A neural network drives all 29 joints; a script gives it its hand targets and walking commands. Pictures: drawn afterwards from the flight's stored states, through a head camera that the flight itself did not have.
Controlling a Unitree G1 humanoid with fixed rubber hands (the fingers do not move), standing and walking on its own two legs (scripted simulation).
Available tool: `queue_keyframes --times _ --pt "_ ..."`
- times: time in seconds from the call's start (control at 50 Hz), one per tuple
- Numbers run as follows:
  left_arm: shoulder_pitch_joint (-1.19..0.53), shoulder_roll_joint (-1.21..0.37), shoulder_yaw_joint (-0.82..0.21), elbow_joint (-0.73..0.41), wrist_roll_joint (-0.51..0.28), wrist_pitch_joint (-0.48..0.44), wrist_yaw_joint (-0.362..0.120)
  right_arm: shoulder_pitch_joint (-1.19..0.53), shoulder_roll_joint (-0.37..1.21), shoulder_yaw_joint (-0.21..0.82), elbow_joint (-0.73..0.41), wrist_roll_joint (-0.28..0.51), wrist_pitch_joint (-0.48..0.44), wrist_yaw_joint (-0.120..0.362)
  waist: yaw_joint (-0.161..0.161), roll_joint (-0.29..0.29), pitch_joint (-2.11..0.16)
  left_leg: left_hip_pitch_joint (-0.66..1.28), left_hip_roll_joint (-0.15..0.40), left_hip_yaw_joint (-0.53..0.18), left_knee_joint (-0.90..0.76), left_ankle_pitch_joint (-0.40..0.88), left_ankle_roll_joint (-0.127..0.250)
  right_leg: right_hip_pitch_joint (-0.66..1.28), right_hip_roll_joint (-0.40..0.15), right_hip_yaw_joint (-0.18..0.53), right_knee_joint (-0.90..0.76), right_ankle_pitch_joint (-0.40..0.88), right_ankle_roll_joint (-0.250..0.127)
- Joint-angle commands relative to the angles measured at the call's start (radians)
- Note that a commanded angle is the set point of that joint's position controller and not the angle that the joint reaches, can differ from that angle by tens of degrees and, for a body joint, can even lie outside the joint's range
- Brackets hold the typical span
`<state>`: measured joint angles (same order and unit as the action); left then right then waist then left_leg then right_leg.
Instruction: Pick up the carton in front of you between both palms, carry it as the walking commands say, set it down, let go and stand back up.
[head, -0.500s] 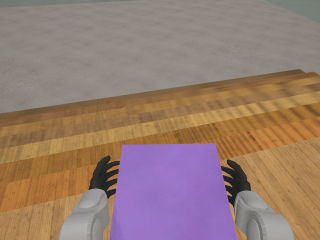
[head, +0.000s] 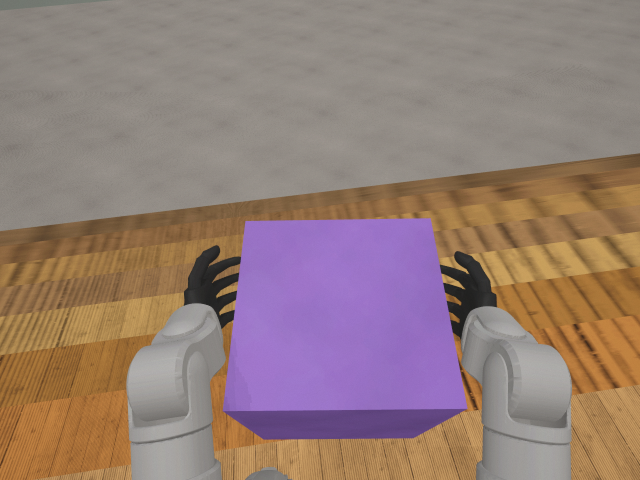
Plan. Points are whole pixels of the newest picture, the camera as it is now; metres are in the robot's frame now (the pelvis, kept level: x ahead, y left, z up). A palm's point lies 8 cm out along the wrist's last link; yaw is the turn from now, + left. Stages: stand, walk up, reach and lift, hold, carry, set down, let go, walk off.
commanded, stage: carry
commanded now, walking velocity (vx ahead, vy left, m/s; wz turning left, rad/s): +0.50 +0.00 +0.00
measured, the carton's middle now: (338, 341) +0.31 +0.01 +0.02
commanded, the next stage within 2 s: none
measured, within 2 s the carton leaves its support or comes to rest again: neither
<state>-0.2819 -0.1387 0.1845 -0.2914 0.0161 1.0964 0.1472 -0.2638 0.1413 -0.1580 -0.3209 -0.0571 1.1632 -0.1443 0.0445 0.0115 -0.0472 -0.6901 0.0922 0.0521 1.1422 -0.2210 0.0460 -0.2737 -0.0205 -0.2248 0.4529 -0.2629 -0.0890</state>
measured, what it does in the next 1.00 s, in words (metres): goes down: left foot, then right foot 0.10 m lower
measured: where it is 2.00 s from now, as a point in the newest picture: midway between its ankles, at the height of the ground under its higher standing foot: (352, 271)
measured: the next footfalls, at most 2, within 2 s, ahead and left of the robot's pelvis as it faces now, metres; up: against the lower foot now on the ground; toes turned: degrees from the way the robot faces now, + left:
left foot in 0.22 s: +0.33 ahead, +0.09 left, +0.00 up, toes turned +5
right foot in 0.72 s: +0.66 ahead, -0.03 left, -0.10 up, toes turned -4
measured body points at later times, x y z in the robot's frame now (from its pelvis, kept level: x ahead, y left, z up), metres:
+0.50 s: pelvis +0.33 +0.04 -0.01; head +0.41 +0.05 +0.43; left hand +0.68 +0.18 +0.06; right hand +0.66 -0.13 +0.06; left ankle +0.29 +0.09 -0.74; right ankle +0.38 -0.10 -0.69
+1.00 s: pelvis +0.68 -0.01 -0.15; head +0.73 -0.01 +0.30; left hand +1.01 +0.16 -0.08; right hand +1.02 -0.14 -0.10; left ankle +0.77 +0.15 -0.81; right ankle +0.62 -0.03 -0.84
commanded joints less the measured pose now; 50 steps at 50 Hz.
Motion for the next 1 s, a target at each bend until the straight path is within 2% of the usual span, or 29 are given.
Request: queue_keyframes --times 0.0,0.14,0.16,0.2,0.22,0.24,0.26,0.3,0.32,0.38,0.42,0.48,0.56,0.58,0.62,0.64,0.66,0.7,0.72,0.74,0.76,0.78,0.8,0.82,0.84,0.88,0.92,0.94,0.98 --pt "-0.511 -0.617 -0.606 0.061 -0.196 -0.007 -0.048 -0.584 0.600 0.575 0.024 0.161 -0.081 -0.006 -0.006 -0.111 -0.235 -0.094 0.009 0.021 -0.150 0.088 -0.009 0.253 -0.237 0.221 -0.167 0.220 -0.109" --pt "-0.608 -0.656 -0.535 0.183 -0.145 -0.041 -0.010 -0.740 0.650 0.532 0.129 0.194 -0.113 -0.010 0.001 -0.171 -0.200 0.127 -0.087 0.121 -0.551 0.180 0.034 0.292 -0.181 0.114 -0.065 0.550 -0.053" --pt "-0.615 -0.669 -0.537 0.184 -0.144 -0.042 -0.009 -0.751 0.659 0.529 0.133 0.199 -0.114 -0.008 -0.019 -0.174 -0.224 0.192 -0.107 0.129 -0.575 0.155 0.047 0.311 -0.184 0.095 0.000 0.659 -0.037" --pt "-0.626 -0.698 -0.554 0.175 -0.145 -0.041 -0.009 -0.702 0.662 0.514 0.160 0.192 -0.115 -0.003 -0.166 -0.088 -0.388 0.590 -0.148 0.158 -0.582 0.250 0.048 0.203 -0.122 0.012 0.409 0.743 0.025" --pt "-0.636 -0.698 -0.553 0.161 -0.139 -0.040 -0.006 -0.666 0.665 0.514 0.162 0.196 -0.113 0.002 -0.195 0.062 -0.419 0.743 0.013 -0.074 -0.589 0.265 0.038 0.014 -0.059 0.054 0.660 0.429 0.047" --pt "-0.581 -0.728 -0.547 0.174 -0.135 -0.036 -0.006 -0.711 0.643 0.522 0.147 0.202 -0.115 -0.001 -0.112 0.359 -0.507 0.971 0.229 -0.525 -0.673 0.286 0.193 -0.319 0.104 0.130 0.911 -0.224 0.069" --pt "-0.609 -0.716 -0.540 0.138 -0.137 -0.038 -0.005 -0.690 0.698 0.552 0.149 0.231 -0.115 0.006 -0.128 0.322 -0.508 1.010 0.241 -0.591 -0.714 0.243 0.240 -0.441 0.087 0.224 1.023 -0.263 0.046" --pt "-0.639 -0.780 -0.556 0.086 -0.135 -0.048 -0.010 -0.768 0.790 0.616 0.055 0.299 -0.130 0.039 -0.137 0.098 -0.444 0.922 0.210 -0.442 -0.673 0.381 0.217 -0.514 0.020 0.260 0.985 -0.180 0.023" --pt "-0.627 -0.803 -0.564 0.072 -0.132 -0.055 -0.015 -0.801 0.821 0.648 0.013 0.323 -0.139 0.052 -0.124 0.051 -0.419 0.850 0.191 -0.373 -0.667 0.385 0.198 -0.500 -0.009 0.267 0.902 -0.126 0.025" --pt "-0.601 -0.808 -0.603 0.023 -0.130 -0.083 -0.030 -0.806 0.839 0.689 -0.048 0.346 -0.168 0.074 -0.109 0.052 -0.421 0.785 0.165 -0.285 -0.682 0.326 0.192 -0.446 -0.028 0.267 0.694 -0.095 0.043" --pt "-0.555 -0.787 -0.632 0.004 -0.137 -0.093 -0.035 -0.744 0.804 0.697 -0.060 0.338 -0.175 0.072 -0.118 0.068 -0.413 0.810 0.155 -0.241 -0.673 0.437 0.214 -0.464 -0.008 0.224 0.560 -0.112 0.050" --pt "-0.522 -0.739 -0.650 -0.019 -0.147 -0.097 -0.034 -0.676 0.735 0.694 -0.069 0.311 -0.173 0.061 -0.135 0.101 -0.422 0.838 0.122 -0.141 -0.599 0.648 0.189 -0.435 0.014 0.145 0.512 0.131 0.037" --pt "-0.492 -0.645 -0.628 0.002 -0.134 -0.072 -0.026 -0.603 0.646 0.657 -0.014 0.271 -0.152 0.040 -0.193 0.070 -0.316 0.995 0.027 -0.137 -0.495 0.504 0.150 -0.641 0.015 0.139 0.259 0.374 0.037" --pt "-0.489 -0.622 -0.606 0.017 -0.121 -0.064 -0.021 -0.597 0.630 0.640 0.010 0.259 -0.144 0.033 -0.181 0.009 -0.262 0.839 0.001 -0.103 -0.486 0.343 0.140 -0.508 0.009 0.150 0.075 0.542 0.044" --pt "-0.475 -0.573 -0.547 0.051 -0.090 -0.043 -0.009 -0.606 0.608 0.614 0.052 0.250 -0.128 0.021 -0.157 0.044 -0.197 0.554 -0.012 -0.048 -0.493 0.150 0.117 -0.173 0.039 0.100 -0.015 0.730 0.037" --pt "-0.479 -0.549 -0.525 0.071 -0.084 -0.034 -0.004 -0.624 0.599 0.603 0.068 0.248 -0.120 0.015 -0.114 0.085 -0.172 0.475 0.000 -0.045 -0.469 0.118 0.111 -0.079 0.026 0.102 -0.004 0.727 0.029" --pt "-0.472 -0.527 -0.500 0.090 -0.075 -0.025 0.003 -0.641 0.595 0.590 0.086 0.247 -0.112 0.009 -0.016 0.106 -0.244 0.408 0.022 -0.028 -0.351 0.277 0.087 0.119 0.046 0.058 0.153 0.724 0.013" --pt "-0.496 -0.503 -0.473 0.124 -0.080 -0.010 0.008 -0.665 0.587 0.558 0.108 0.231 -0.095 -0.007 0.120 -0.018 -0.303 0.381 -0.027 0.072 0.114 0.461 0.024 0.308 0.036 0.054 0.048 0.550 -0.014" --pt "-0.489 -0.499 -0.456 0.162 -0.083 -0.002 0.010 -0.688 0.565 0.518 0.121 0.205 -0.081 -0.022 0.173 -0.179 -0.235 0.207 -0.143 0.061 0.430 -0.082 -0.009 0.371 -0.050 0.184 0.014 0.535 -0.034" --pt "-0.523 -0.493 -0.457 0.204 -0.094 0.001 0.017 -0.703 0.548 0.476 0.147 0.177 -0.065 -0.034 0.066 -0.308 -0.249 -0.024 -0.190 -0.049 0.541 -0.414 -0.003 0.517 -0.175 0.413 0.209 0.959 -0.083" --pt "-0.547 -0.523 -0.482 0.207 -0.137 0.000 0.019 -0.680 0.536 0.440 0.176 0.160 -0.058 -0.046 0.032 -0.249 -0.299 -0.074 -0.153 -0.104 0.485 -0.384 -0.009 0.502 -0.239 0.575 0.154 0.813 -0.126" --pt "-0.629 -0.571 -0.516 0.180 -0.176 -0.004 0.015 -0.679 0.551 0.422 0.190 0.146 -0.062 -0.050 0.013 -0.185 -0.335 -0.132 -0.119 -0.124 0.496 -0.356 -0.011 0.453 -0.324 0.731 0.071 0.445 -0.225" --pt "-0.700 -0.657 -0.558 0.160 -0.227 -0.012 0.000 -0.691 0.581 0.408 0.186 0.138 -0.069 -0.047 -0.004 -0.064 -0.338 -0.143 -0.069 -0.138 0.408 -0.300 -0.012 0.358 -0.328 0.790 0.025 0.161 -0.247" --pt "-0.767 -0.730 -0.595 0.142 -0.266 -0.023 -0.017 -0.725 0.619 0.403 0.186 0.135 -0.080 -0.041 -0.004 -0.015 -0.296 -0.132 -0.050 -0.163 0.323 -0.232 -0.011 0.273 -0.320 0.786 0.054 0.218 -0.228" --pt "-0.808 -0.789 -0.620 0.138 -0.296 -0.034 -0.033 -0.746 0.669 0.414 0.192 0.132 -0.096 -0.034 -0.020 0.047 -0.252 -0.065 -0.033 -0.160 0.182 -0.182 -0.025 0.124 -0.296 0.700 0.045 0.274 -0.209" --pt "-0.831 -0.865 -0.650 0.138 -0.312 -0.064 -0.059 -0.750 0.752 0.452 0.197 0.140 -0.135 -0.015 -0.004 0.001 -0.257 0.010 -0.037 -0.107 0.031 -0.147 -0.045 0.053 -0.249 0.605 0.019 0.300 -0.183" --pt "-0.778 -0.892 -0.660 0.171 -0.298 -0.094 -0.074 -0.742 0.801 0.508 0.186 0.153 -0.173 0.002 0.005 -0.062 -0.334 -0.053 -0.040 -0.083 0.069 0.009 -0.028 0.172 -0.224 0.535 0.119 0.528 -0.149" --pt "-0.745 -0.903 -0.666 0.173 -0.292 -0.107 -0.078 -0.727 0.812 0.529 0.177 0.161 -0.191 0.008 0.024 -0.016 -0.344 -0.116 -0.028 -0.105 -0.086 0.204 -0.022 0.239 -0.136 0.445 0.212 0.461 -0.105" --pt "-0.662 -0.897 -0.669 0.184 -0.269 -0.133 -0.081 -0.690 0.814 0.565 0.151 0.163 -0.220 0.016 0.052 -0.018 -0.343 -0.079 -0.092 0.002 -0.328 0.345 -0.031 0.262 -0.050 0.356 0.265 0.471 -0.083"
